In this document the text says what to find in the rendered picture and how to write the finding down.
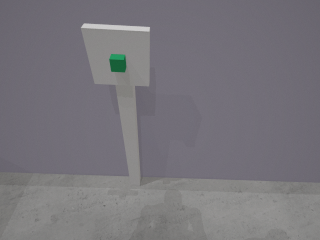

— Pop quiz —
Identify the button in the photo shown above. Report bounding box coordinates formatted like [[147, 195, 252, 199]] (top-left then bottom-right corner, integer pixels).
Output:
[[109, 54, 127, 73]]

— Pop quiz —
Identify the panel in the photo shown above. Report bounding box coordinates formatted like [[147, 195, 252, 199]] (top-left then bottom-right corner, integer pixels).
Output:
[[81, 23, 150, 187]]

